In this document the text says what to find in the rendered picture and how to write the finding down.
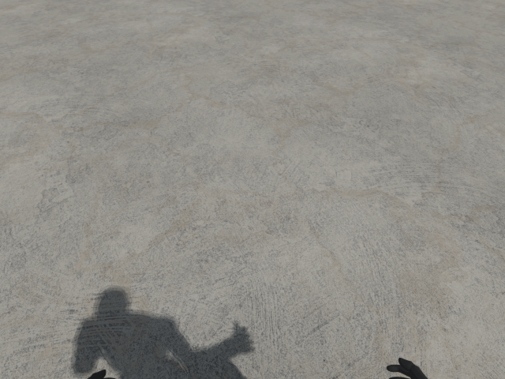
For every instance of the right robot hand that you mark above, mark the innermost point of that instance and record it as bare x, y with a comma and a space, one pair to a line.
407, 368

